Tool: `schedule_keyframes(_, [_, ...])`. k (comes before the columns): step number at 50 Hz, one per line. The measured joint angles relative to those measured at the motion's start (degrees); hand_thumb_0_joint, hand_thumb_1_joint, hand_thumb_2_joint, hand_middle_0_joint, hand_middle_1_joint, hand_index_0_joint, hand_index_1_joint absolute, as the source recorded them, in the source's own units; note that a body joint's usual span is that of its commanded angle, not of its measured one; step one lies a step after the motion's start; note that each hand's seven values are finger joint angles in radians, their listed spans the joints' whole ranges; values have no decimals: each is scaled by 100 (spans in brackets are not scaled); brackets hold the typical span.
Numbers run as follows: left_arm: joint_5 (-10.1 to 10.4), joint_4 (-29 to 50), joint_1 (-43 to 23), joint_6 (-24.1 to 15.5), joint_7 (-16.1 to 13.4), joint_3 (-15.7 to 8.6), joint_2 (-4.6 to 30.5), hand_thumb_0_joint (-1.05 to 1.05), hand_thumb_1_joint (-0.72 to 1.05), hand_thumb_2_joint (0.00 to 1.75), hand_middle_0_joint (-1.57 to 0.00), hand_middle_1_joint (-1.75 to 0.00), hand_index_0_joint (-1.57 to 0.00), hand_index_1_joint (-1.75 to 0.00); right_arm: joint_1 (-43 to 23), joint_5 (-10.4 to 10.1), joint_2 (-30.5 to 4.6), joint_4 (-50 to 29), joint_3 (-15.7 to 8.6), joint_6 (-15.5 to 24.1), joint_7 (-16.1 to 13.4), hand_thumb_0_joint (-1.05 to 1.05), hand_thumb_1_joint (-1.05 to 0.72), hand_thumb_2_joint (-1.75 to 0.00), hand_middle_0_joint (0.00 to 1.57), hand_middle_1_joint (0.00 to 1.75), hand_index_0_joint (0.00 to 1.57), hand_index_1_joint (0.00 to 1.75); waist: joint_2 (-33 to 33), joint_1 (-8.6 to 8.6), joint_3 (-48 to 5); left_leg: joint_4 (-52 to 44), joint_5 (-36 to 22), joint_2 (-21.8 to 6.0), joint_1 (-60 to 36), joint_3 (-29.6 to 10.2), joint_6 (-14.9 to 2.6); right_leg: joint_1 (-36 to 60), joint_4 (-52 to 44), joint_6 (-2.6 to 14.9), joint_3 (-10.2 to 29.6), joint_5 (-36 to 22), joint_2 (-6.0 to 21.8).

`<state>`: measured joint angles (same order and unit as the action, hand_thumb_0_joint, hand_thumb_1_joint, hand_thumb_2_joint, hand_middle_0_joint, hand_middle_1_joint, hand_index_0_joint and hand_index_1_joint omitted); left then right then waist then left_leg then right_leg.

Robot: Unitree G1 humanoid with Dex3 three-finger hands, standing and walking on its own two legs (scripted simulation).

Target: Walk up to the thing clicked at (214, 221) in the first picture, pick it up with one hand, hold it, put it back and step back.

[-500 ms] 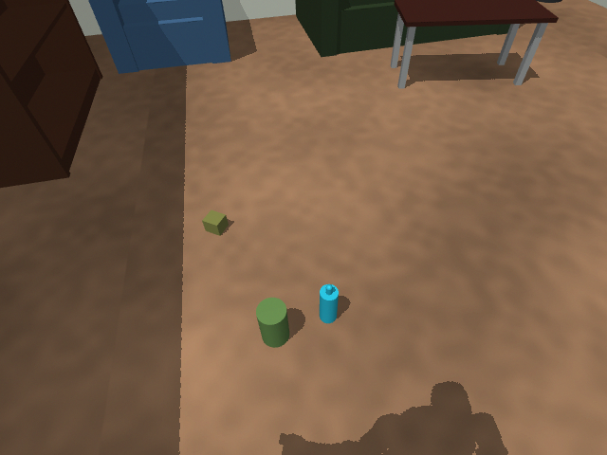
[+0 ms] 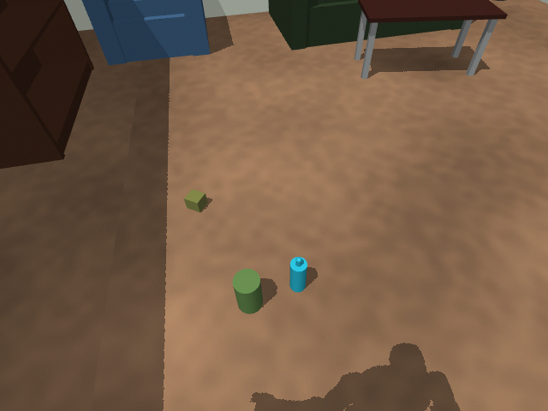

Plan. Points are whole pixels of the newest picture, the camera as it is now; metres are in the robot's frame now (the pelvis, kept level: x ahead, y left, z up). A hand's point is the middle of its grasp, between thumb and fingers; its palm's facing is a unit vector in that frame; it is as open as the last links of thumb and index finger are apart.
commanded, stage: stand
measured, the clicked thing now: (196, 200) +1.18 +0.45 -0.75
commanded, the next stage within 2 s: walk up in 0.62 s
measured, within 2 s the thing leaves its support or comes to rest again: neither
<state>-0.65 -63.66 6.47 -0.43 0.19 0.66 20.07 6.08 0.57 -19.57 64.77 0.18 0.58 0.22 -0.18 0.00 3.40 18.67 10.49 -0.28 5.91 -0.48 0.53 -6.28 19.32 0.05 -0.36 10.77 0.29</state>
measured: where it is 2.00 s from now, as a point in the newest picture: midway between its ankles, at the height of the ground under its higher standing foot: outside the picture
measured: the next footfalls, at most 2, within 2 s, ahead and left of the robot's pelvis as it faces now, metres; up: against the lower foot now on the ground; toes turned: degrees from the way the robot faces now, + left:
right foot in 1.36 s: -0.02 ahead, -0.06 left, +0.00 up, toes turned -32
left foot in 1.78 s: +0.13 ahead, +0.08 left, +0.00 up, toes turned -39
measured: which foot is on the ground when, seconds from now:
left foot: down 0.00-1.00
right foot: down 0.00-0.90, up 0.92-1.00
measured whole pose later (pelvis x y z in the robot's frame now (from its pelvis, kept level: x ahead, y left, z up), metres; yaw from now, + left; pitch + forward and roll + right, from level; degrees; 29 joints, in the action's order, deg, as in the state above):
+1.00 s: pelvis -0.02 +0.07 -0.01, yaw -18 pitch -2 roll -1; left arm -1.7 -49.9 12.2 3.2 -0.6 -2.3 24.5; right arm 7.8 2.0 -20.3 48.9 -5.3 -1.3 0.6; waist -3.6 0.2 9.0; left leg 31.7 17.5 0.9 12.0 0.9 -2.7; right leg -26.2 54.4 -0.3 8.4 25.5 -4.5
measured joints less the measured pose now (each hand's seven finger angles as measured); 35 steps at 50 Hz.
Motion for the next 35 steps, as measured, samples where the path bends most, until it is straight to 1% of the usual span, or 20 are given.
schedule_keyframes(31, [0,-6,10,-9,-13,2,-2,0,90,90,-21,-30,-20,-30,-1,1,-29,-45,7,-10,-14,0,-91,-89,21,30,21,30,6,-1,-14,-27,37,-17,-64,-6,9,81,-62,4,-7,19,-16])
schedule_keyframes(33, [-40,235,138,36,-3,-51,-9,0,90,90,-21,-30,-20,-30,-79,28,-86,-198,-108,-91,47,0,-91,-89,21,30,21,30,60,70,11,332,223,-84,142,135,-13,-132,167,19,148,75,-89])
schedule_keyframes(34, [-59,366,225,36,-4,-76,-18,0,90,90,-21,-30,-20,-30,-164,35,-147,-316,-172,-126,60,0,-90,-89,21,30,21,30,110,110,72,633,406,-88,276,128,-33,-263,322,23,275,110,-147])
schedule_keyframes(35, [-86,474,304,35,-7,-103,-28,0,90,90,-21,-30,-20,-30,-259,38,-209,-440,-231,-151,63,0,-90,-89,21,30,21,30,147,145,143,1034,800,-26,438,54,-31,-384,442,20,416,123,-192])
